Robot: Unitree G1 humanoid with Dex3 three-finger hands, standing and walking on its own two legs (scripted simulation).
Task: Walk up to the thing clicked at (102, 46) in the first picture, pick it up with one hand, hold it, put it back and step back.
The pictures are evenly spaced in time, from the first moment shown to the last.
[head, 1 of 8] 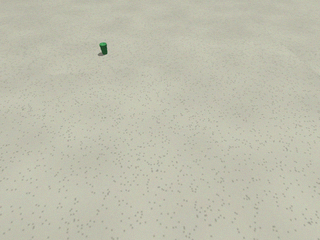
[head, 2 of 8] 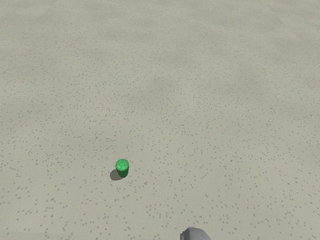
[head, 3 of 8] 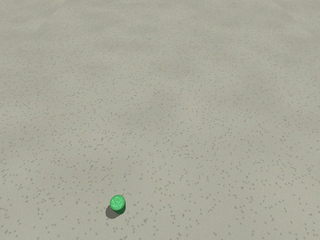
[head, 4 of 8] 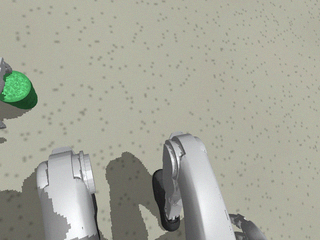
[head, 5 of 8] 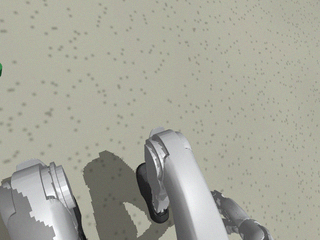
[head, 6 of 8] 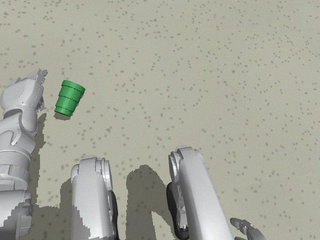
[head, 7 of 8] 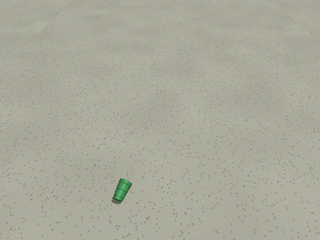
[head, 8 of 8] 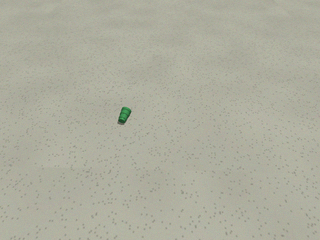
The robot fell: no
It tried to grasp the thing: yes
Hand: left
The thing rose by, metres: 0.01
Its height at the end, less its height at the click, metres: -0.02
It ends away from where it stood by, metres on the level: 0.11
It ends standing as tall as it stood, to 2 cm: no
